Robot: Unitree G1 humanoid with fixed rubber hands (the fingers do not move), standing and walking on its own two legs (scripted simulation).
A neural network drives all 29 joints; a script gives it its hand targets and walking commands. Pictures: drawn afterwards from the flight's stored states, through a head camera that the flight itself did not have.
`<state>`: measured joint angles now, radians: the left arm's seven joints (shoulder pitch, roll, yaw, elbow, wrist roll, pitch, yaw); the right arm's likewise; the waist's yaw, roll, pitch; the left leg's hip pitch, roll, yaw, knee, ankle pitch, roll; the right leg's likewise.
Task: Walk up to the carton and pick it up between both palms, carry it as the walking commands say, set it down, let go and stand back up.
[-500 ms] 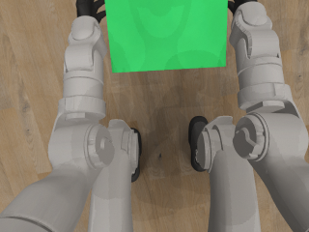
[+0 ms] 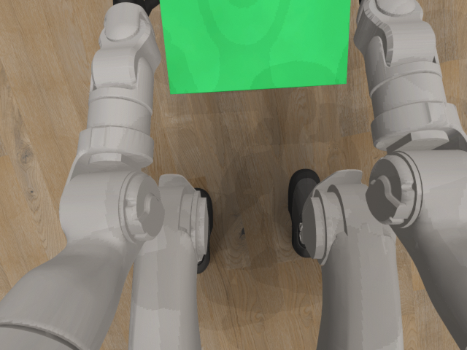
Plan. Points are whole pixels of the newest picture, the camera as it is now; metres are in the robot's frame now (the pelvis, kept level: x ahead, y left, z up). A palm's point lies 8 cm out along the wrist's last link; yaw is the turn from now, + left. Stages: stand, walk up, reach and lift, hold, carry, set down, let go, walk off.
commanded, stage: set down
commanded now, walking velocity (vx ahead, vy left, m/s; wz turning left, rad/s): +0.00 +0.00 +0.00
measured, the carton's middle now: (250, 21) +0.53 -0.03 -0.23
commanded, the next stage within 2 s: none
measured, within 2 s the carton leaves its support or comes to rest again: rests again in 0.52 s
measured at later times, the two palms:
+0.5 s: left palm (137, 12) +0.54 +0.13 -0.17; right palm out of the picture +0.55 -0.17 -0.17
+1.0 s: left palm (135, 12) +0.54 +0.13 -0.18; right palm out of the picture +0.55 -0.17 -0.17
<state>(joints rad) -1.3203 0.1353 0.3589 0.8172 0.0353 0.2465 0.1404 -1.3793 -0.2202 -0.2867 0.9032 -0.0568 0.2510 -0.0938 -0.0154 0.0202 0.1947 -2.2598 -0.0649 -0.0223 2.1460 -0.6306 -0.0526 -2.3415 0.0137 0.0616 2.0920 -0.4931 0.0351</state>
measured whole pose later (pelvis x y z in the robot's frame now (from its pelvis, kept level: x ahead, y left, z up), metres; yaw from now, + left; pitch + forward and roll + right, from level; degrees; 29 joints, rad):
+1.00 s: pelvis +0.00 +0.00 -0.02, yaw +0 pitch +41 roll +1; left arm -1.37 0.16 0.36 0.90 0.05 0.20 0.10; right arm -1.44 -0.27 -0.32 1.01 -0.08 0.21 -0.01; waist -0.02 0.02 0.26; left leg -2.28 -0.09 -0.03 2.21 -0.65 -0.06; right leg -2.35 0.00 0.06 2.15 -0.52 0.04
